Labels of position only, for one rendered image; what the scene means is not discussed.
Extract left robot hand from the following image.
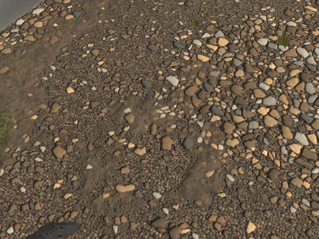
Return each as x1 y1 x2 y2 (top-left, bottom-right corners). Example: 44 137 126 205
26 221 79 239

